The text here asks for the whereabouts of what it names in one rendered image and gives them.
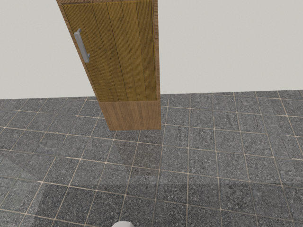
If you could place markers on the handle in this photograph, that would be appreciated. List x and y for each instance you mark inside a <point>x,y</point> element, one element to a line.
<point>81,46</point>

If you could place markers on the cupboard door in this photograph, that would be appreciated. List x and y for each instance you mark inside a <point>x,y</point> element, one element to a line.
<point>119,36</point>

